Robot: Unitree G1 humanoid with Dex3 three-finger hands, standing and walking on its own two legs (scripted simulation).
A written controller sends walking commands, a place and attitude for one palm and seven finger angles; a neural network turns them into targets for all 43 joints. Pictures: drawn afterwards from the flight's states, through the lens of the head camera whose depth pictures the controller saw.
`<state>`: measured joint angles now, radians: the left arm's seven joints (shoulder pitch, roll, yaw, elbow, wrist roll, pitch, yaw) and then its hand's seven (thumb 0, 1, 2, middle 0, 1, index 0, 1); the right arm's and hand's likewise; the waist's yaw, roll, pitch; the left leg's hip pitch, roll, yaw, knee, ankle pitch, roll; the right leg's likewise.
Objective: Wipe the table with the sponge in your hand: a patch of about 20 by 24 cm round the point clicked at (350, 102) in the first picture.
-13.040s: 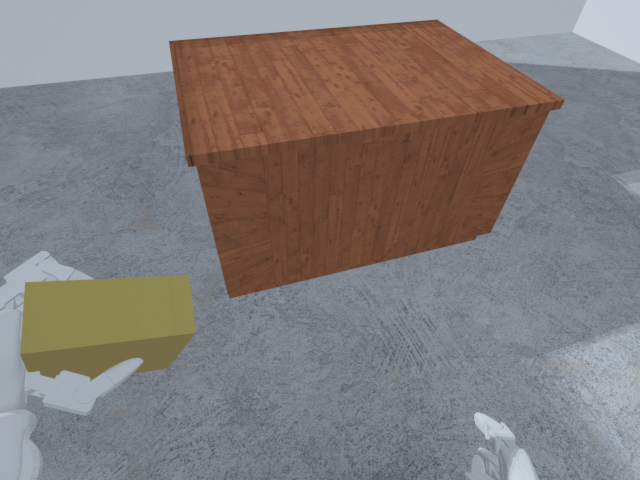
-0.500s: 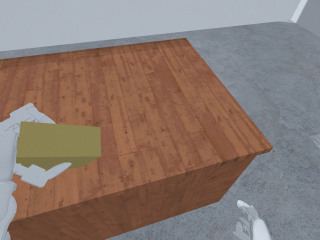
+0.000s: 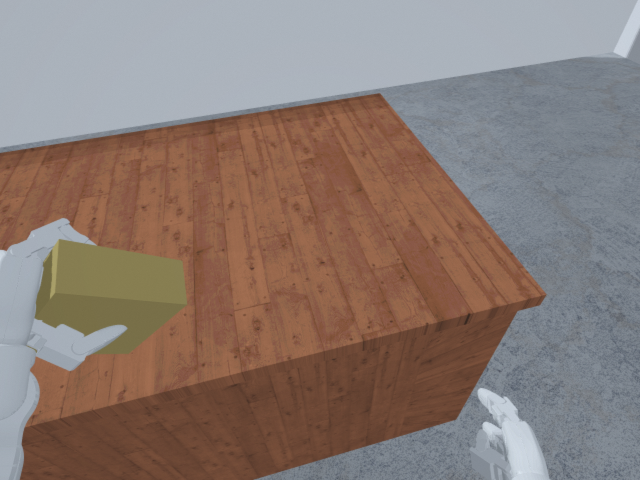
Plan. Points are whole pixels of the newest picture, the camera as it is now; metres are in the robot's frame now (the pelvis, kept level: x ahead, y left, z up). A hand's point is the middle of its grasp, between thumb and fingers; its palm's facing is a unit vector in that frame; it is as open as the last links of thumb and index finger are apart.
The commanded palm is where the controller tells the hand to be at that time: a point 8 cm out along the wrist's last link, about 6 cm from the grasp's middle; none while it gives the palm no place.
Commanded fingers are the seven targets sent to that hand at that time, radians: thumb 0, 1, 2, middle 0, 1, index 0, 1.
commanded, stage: turn the palm down, sponge in hand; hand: left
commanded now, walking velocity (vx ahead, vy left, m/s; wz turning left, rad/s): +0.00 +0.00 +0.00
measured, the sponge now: (118, 306) +0.25 +0.26 +0.13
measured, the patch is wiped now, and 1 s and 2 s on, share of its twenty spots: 0.00 0.00 0.00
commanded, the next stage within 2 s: move the sponge above the wiping area in 1.66 s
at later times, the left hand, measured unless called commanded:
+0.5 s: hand (107, 320) +0.23 +0.27 +0.13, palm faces +0.18 -0.40 -0.90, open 9.6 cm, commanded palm +0.20 +0.28 +0.19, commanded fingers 0.00 0.10 1.30 -1.20 -1.60 -1.20 -1.60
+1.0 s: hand (100, 319) +0.23 +0.29 +0.12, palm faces +0.06 -0.21 -0.97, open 9.6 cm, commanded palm +0.21 +0.30 +0.19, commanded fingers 0.00 0.10 1.30 -1.20 -1.60 -1.20 -1.60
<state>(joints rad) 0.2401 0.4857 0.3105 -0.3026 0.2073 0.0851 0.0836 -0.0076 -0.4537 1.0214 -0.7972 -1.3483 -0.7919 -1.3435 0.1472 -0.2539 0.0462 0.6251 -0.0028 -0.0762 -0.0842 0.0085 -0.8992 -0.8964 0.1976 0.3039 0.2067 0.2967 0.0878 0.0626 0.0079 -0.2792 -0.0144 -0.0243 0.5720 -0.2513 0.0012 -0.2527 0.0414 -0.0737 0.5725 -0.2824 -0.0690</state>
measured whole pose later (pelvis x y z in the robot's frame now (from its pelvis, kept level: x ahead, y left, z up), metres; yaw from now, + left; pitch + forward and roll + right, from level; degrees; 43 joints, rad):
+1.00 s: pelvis +0.01 +0.02 +0.01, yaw -2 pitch -4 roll +0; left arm 0.23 0.53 0.02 -0.28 0.73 0.26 -0.02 0.00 -0.45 1.03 -0.80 -1.35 -0.79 -1.34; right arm 0.07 -0.26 0.05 0.64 0.02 -0.01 -0.11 0.01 -0.90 -0.90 0.20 0.30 0.21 0.30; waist 0.12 0.10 0.02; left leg -0.18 -0.03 0.02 0.46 -0.21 0.03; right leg -0.17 0.03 -0.03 0.47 -0.23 -0.04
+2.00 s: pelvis +0.01 +0.00 +0.01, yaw -2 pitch -5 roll +1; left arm 0.14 0.56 0.07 -0.09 0.85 0.33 -0.03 0.00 -0.45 1.03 -0.79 -1.35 -0.79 -1.34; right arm 0.04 -0.28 0.03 0.70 0.03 0.03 -0.06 0.01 -0.90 -0.90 0.20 0.30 0.20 0.30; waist 0.12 0.12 0.02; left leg -0.13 -0.01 0.00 0.40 -0.19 0.00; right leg -0.12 0.06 -0.03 0.42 -0.21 -0.07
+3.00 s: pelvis +0.01 +0.03 +0.01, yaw -1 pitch -2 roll +0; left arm 0.06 0.51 0.02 0.09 0.91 0.15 -0.02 0.00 -0.45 1.03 -0.80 -1.34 -0.79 -1.34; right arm 0.08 -0.26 0.01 0.71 0.03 0.00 -0.08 0.01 -0.90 -0.90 0.20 0.30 0.21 0.30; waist 0.12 0.10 0.01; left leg -0.20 -0.05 0.00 0.43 -0.19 0.05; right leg -0.17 0.01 -0.04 0.42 -0.21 -0.03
